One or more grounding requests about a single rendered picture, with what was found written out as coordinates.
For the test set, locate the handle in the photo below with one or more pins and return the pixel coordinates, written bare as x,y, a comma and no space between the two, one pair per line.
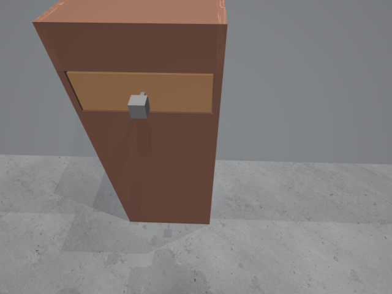
139,106

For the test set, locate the cabinet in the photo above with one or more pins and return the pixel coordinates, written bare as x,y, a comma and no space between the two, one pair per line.
161,168

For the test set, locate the drawer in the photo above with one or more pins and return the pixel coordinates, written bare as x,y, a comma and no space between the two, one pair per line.
182,92

